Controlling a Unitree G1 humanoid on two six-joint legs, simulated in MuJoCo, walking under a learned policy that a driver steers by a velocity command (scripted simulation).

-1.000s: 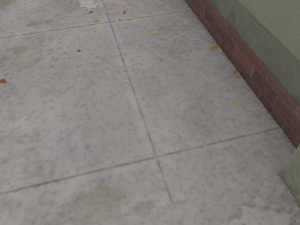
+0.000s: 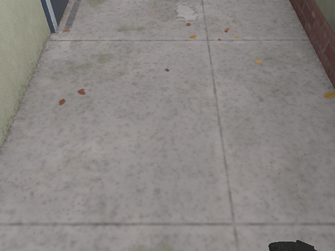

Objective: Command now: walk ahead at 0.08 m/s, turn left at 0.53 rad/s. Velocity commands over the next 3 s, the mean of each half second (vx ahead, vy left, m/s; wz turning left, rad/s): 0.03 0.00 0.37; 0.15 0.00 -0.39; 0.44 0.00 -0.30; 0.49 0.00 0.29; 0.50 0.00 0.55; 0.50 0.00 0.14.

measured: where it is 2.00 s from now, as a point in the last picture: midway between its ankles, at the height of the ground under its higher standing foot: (204, 170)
